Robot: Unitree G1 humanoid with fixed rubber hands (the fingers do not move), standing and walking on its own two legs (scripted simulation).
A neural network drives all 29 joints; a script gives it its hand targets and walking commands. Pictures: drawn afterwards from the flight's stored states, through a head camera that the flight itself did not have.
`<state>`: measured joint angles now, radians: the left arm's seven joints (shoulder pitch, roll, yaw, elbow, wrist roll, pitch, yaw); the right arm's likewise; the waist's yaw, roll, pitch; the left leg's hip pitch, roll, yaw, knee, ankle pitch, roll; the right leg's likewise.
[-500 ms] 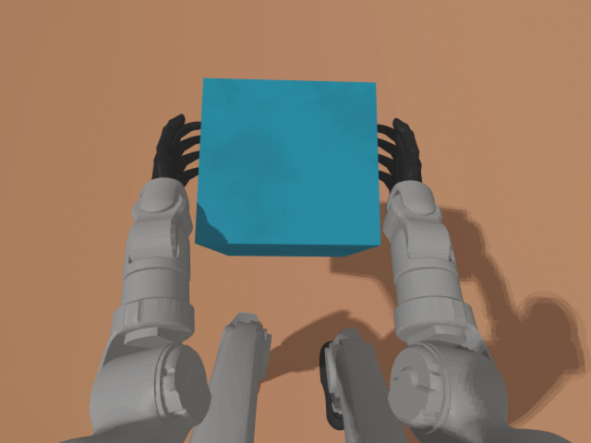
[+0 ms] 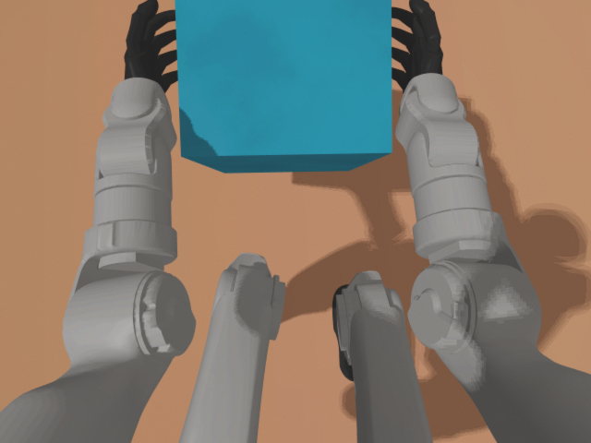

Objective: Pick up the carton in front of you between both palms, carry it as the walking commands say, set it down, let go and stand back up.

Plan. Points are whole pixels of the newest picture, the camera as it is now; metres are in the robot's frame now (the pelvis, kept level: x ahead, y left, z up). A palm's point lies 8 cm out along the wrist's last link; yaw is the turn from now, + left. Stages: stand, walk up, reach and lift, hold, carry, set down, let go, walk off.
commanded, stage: set down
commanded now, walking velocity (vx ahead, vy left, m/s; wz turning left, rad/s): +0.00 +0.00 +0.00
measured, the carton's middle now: (285, 89) +0.53 +0.09 -0.20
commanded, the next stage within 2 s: none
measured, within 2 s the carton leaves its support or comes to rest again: rests again in 1.48 s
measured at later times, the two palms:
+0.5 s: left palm (173, 88) +0.52 +0.25 -0.25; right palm (377, 84) +0.57 -0.05 -0.26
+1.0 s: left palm (180, 103) +0.51 +0.25 -0.28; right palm (379, 93) +0.57 -0.06 -0.28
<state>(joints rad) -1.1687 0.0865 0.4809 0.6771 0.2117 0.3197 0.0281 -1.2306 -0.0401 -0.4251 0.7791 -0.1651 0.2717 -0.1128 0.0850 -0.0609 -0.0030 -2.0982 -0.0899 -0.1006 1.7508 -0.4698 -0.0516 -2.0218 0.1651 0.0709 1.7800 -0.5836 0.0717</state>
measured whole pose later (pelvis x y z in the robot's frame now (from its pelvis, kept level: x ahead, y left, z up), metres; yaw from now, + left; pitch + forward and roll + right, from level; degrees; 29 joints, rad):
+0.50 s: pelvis +0.00 +0.00 -0.08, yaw -1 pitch +41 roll -2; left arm -1.41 0.25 0.41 0.80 0.06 0.30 0.05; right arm -1.52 -0.20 -0.21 0.93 0.01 0.26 -0.19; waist 0.13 -0.04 0.34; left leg -2.22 -0.07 -0.07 2.08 -0.57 -0.05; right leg -2.15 0.21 0.06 2.11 -0.69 0.09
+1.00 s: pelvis -0.01 -0.01 -0.11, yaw -1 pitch +36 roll +1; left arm -1.46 0.28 0.44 0.91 0.08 0.27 -0.03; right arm -1.60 -0.25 -0.16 1.08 0.04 0.23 -0.16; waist 0.14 -0.07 0.45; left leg -2.20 -0.02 -0.05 2.15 -0.57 -0.05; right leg -2.16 0.20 0.04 2.20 -0.66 0.06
